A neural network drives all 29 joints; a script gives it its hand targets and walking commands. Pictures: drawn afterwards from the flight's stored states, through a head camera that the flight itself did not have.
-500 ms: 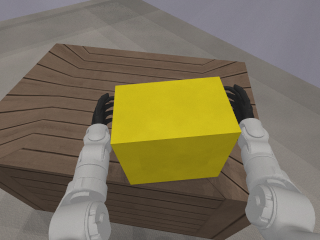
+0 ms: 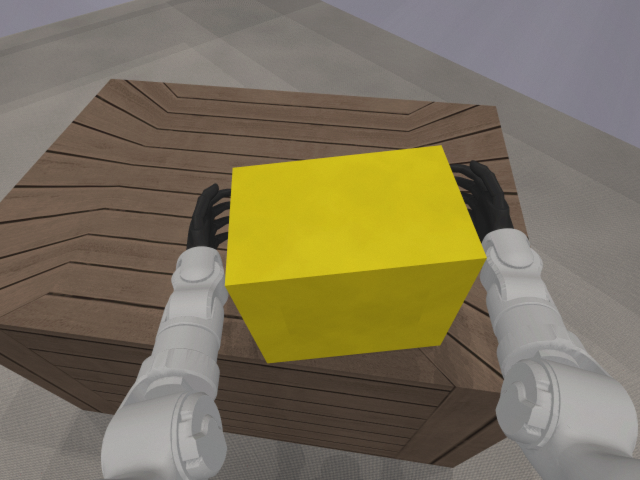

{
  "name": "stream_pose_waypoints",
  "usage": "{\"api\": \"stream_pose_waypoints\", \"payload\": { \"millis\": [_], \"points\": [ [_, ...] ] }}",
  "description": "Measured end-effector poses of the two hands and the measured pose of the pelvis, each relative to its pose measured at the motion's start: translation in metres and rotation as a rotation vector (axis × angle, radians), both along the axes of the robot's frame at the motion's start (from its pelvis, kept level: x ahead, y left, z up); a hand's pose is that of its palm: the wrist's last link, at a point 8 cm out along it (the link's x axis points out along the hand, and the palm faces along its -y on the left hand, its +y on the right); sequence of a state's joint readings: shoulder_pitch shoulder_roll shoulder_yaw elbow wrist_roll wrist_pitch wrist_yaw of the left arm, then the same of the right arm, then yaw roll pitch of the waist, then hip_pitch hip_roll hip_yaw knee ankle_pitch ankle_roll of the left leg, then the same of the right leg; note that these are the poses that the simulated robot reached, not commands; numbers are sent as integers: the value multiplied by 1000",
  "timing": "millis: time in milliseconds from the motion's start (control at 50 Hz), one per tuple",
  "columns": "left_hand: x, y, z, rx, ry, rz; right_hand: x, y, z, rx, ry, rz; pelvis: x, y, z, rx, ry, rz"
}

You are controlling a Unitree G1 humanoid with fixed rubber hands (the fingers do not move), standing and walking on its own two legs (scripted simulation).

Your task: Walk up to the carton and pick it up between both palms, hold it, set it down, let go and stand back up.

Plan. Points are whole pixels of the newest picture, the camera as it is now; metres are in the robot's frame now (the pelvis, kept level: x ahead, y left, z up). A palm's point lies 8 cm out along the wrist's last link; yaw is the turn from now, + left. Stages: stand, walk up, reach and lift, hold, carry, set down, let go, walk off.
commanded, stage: set down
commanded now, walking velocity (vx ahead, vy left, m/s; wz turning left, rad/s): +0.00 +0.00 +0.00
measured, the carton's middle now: (346, 264) +0.42 +0.01 +0.00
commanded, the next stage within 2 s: none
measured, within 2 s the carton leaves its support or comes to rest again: rests again in 0.42 s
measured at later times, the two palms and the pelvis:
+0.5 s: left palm (210, 244) +0.40 +0.19 +0.06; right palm (492, 227) +0.44 -0.17 +0.08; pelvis +0.01 +0.00 +0.00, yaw +0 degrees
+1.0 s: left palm (215, 244) +0.40 +0.19 +0.06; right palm (497, 237) +0.43 -0.18 +0.07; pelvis +0.00 +0.00 +0.00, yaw -1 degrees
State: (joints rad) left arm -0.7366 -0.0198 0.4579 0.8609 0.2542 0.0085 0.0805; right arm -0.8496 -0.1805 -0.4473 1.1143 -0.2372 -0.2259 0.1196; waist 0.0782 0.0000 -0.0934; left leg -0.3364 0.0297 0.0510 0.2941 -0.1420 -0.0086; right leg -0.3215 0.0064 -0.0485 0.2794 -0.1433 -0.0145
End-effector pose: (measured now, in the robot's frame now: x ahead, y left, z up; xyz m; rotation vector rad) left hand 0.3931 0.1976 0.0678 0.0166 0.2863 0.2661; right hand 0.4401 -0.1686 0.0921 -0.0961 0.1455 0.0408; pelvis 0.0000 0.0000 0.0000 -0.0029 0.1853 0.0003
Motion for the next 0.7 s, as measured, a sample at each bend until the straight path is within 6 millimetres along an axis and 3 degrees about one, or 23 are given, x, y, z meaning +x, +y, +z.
{"api": "stream_pose_waypoints", "payload": {
  "millis": [300,700],
  "points": [
    [0,1,-2,-8,17,-11,-5,1,1,6,28,-10,-2,5,-1,1,8,-9],
    [8,-11,-8,-5,-23,-15,-3,-13,-20,-16,39,-18,5,0,-1,2,14,-11]
  ]
}}
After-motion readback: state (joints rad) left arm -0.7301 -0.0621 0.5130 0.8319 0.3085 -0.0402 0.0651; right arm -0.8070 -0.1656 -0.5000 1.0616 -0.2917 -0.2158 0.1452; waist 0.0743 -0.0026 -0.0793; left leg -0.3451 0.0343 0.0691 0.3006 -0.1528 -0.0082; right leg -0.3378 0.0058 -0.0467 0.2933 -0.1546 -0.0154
